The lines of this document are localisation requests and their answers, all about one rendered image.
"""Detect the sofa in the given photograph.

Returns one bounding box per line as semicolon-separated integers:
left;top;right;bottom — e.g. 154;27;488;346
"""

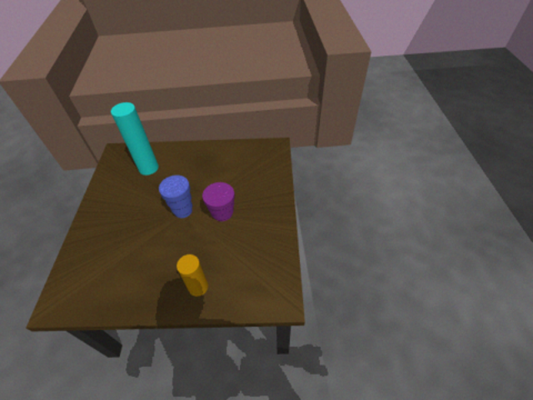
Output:
0;0;371;171

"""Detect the coffee table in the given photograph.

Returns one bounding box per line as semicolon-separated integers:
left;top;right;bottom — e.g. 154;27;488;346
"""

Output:
26;137;305;358

